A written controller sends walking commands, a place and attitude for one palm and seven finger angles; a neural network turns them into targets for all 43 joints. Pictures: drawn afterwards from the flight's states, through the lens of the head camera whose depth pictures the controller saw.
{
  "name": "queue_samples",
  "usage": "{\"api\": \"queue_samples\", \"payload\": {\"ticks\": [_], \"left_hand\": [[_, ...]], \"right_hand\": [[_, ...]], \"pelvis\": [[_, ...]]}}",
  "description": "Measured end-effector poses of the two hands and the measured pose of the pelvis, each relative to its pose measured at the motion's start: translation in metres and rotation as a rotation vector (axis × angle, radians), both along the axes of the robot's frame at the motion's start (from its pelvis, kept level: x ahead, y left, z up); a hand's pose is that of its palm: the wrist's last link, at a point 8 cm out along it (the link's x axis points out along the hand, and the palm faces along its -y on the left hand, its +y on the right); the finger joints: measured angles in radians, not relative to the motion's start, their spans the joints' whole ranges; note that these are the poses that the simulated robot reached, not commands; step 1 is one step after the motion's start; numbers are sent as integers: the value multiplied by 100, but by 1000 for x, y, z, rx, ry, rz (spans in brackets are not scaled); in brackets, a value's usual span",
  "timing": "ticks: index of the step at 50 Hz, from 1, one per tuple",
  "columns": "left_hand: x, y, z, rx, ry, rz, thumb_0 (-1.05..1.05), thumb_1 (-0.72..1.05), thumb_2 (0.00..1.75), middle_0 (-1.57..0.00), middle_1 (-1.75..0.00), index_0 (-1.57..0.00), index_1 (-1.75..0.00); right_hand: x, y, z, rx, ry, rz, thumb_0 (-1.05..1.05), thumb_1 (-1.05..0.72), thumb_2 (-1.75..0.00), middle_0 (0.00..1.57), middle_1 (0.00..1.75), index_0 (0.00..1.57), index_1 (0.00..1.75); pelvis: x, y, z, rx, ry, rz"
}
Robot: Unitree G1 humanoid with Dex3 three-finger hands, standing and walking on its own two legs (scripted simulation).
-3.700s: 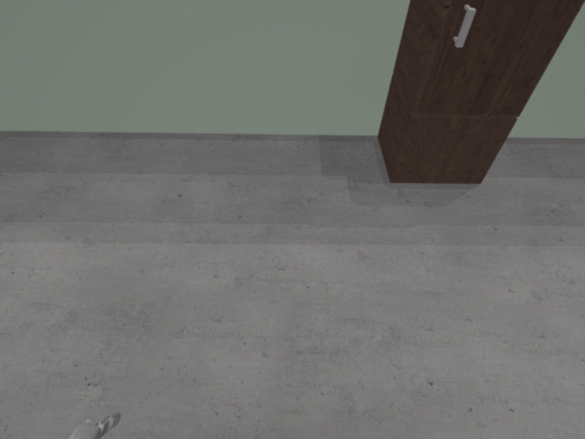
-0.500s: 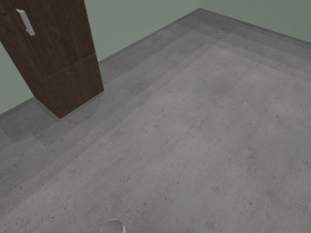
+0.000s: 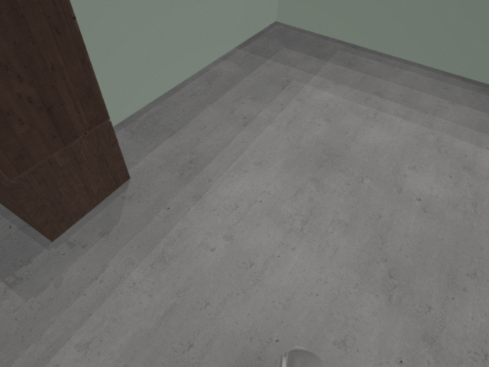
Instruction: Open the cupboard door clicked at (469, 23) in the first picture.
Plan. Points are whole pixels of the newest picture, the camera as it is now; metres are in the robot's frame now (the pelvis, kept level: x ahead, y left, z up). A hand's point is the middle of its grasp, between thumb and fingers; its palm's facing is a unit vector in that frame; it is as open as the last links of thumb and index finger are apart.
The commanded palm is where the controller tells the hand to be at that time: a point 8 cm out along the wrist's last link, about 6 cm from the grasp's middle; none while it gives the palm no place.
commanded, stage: walk to a spot facing it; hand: left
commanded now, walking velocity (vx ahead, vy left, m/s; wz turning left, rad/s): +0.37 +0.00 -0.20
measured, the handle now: out of the picture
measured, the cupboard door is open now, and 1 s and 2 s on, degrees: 0 0 0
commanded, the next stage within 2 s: turn to face it in 1.04 s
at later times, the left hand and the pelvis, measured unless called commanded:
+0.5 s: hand (190, 324) +0.23 +0.11 -0.17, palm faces +0.05 -0.98 -0.18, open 7.3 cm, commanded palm none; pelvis +0.23 -0.05 +0.00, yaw -1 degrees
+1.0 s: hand (171, 219) +0.48 +0.20 -0.18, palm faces +0.03 -0.98 -0.18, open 7.4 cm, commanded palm none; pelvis +0.44 +0.01 +0.00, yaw -4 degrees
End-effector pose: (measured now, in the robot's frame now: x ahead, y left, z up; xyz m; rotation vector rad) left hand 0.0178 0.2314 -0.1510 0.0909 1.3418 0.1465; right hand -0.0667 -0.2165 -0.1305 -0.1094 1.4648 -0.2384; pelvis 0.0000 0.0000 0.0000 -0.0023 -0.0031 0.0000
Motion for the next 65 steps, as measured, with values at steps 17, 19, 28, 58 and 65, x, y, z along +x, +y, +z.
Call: {"api": "queue_samples", "payload": {"ticks": [17,19,28,58,65], "left_hand": [[208,-58,9,80,-146,-61,-1,94,90,-20,-30,-20,-30],[210,-59,13,80,-116,-62,-1,95,90,-20,-30,-20,-29],[208,-72,1,-6,38,28,0,92,90,-20,-30,-20,-29],[586,-11,12,32,-110,-176,1,91,90,-20,-30,-20,-29],[686,-74,-1,38,-217,-284,1,91,90,-20,-30,-20,-29]], "right_hand": [[177,-51,-30,79,-9,-51,1,-91,-89,20,30,20,30],[228,-61,-25,58,-109,-25,1,-91,-89,20,30,20,30],[399,-75,-2,-8,-301,107,1,-93,-90,19,30,20,30],[483,12,-14,44,-15,-151,0,-92,-89,20,30,20,30],[492,2,-34,121,133,-232,0,-91,-89,20,30,20,30]], "pelvis": [[162,-60,-10,6,-15,-40],[178,-61,-6,2,-11,-38],[256,-48,-4,-27,-7,-4],[503,-4,-3,12,-12,-146],[558,-45,-24,18,5,-148]]}}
